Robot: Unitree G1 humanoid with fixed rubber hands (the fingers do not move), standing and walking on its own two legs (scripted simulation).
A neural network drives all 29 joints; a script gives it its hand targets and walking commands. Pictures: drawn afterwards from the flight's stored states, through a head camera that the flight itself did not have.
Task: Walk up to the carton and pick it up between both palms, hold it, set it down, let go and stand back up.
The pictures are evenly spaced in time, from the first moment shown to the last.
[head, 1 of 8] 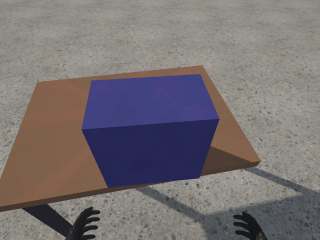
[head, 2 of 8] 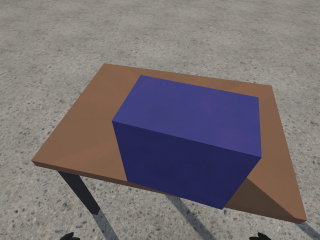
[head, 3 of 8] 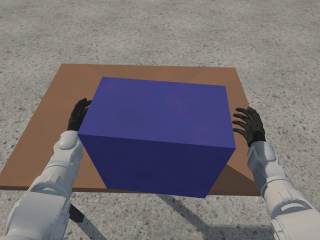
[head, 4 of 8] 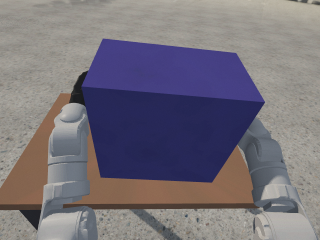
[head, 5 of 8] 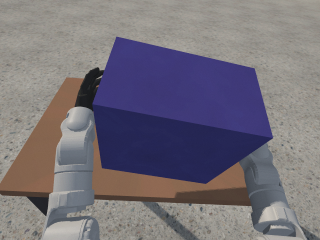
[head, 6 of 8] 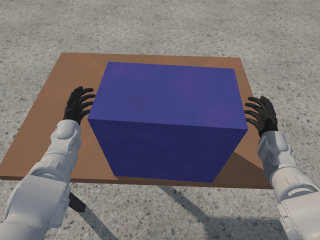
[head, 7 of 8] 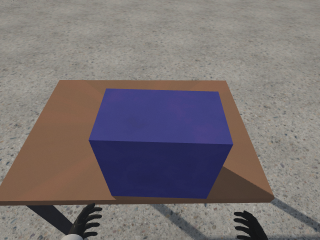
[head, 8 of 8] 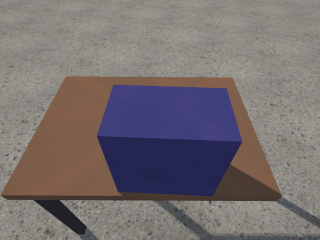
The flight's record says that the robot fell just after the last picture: no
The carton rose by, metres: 0.21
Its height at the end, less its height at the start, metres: +0.00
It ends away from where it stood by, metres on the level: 0.02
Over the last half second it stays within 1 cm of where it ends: yes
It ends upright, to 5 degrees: yes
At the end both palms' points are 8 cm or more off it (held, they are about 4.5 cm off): yes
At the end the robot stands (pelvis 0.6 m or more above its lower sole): yes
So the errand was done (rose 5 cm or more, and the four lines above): yes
